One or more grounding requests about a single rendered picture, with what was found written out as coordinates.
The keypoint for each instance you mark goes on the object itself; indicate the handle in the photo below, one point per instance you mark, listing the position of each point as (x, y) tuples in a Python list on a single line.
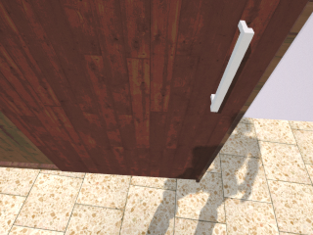
[(246, 34)]

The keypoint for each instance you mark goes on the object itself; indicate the wardrobe door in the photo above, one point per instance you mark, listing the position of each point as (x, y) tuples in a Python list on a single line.
[(123, 87), (15, 147)]

